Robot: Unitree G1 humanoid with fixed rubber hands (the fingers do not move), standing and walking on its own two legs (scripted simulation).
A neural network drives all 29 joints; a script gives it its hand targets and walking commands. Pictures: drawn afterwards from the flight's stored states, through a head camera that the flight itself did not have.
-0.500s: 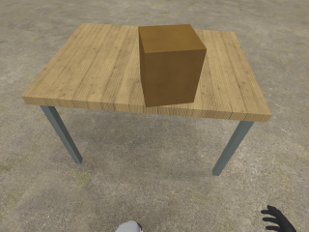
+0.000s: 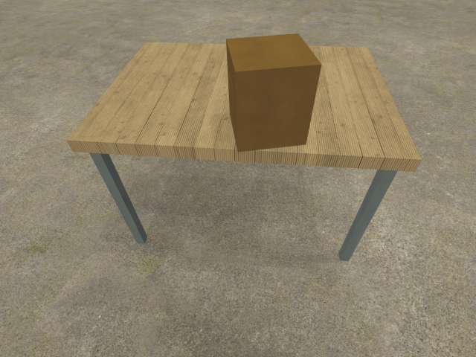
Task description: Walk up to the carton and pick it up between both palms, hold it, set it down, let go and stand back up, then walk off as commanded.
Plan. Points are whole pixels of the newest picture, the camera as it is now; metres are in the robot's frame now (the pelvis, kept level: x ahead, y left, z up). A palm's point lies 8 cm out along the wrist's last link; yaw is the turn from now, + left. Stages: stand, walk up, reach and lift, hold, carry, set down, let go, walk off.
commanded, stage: walk off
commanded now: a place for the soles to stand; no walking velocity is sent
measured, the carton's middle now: (267, 93) +0.80 -0.03 +0.03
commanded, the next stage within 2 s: stand in 1.20 s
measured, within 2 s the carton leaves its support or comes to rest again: neither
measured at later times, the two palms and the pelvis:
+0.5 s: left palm out of the picture -0.01 +0.28 -0.10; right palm out of the picture +0.10 -0.38 -0.08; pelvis +0.00 -0.04 -0.01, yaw -1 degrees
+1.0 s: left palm out of the picture +0.11 +0.29 -0.11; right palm (473, 352) +0.17 -0.36 -0.08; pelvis +0.08 -0.03 -0.01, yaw +1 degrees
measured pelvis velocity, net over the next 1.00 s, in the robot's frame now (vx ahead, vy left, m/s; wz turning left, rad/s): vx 0.08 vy -0.03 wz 0.02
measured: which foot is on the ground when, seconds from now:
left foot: down 0.00-0.34, up 0.36-0.64, down 0.66-1.00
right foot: down 0.00-0.00, up 0.02-0.34, down 0.36-0.70, up 0.72-1.00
